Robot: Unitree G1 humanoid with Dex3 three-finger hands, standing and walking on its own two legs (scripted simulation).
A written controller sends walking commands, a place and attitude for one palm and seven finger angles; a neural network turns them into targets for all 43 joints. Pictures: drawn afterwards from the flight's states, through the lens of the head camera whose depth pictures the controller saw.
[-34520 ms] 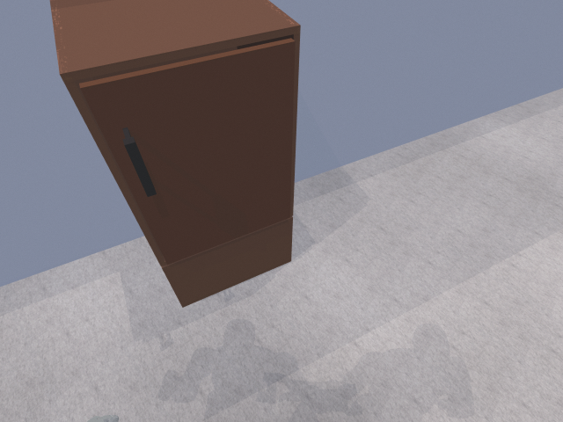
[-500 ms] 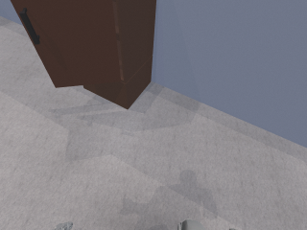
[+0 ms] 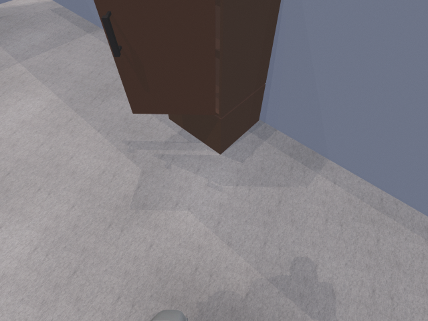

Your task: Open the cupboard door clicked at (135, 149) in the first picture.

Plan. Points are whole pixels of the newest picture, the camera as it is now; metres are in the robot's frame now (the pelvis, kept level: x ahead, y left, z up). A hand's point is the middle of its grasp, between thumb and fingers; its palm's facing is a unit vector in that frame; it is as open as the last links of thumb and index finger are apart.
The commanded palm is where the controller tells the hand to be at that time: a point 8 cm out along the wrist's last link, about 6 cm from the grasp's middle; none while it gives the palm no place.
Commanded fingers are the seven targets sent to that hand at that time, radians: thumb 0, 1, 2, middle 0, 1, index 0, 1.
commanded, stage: take the last steps up to it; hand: left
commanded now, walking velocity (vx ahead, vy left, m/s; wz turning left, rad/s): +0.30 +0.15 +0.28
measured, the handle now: (113, 34) +1.03 +0.45 -0.02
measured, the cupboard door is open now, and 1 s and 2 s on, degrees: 40 40 40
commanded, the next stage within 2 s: come to a stop and stand still in 1.42 s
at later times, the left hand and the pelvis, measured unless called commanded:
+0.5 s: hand (102, 313) +0.15 +0.25 -0.17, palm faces +0.10 -0.98 -0.18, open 7.4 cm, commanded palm none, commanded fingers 0.00 0.90 0.90 -0.20 -0.30 -0.20 -0.30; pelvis +0.09 +0.06 +0.00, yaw +5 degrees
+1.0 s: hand (120, 272) +0.23 +0.23 -0.15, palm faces +0.21 -0.95 -0.23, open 7.2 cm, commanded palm none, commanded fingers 0.00 0.90 0.90 -0.20 -0.30 -0.20 -0.30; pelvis +0.26 +0.06 +0.01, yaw +8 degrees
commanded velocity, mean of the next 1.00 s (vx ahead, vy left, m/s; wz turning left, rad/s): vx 0.30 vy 0.13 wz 0.07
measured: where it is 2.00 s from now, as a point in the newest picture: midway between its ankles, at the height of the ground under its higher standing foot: (184, 252)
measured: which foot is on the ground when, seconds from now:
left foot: up 0.00-0.10, down 0.12-0.66, up 0.68-1.00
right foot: down 0.00-0.12, up 0.14-0.62, down 0.64-1.00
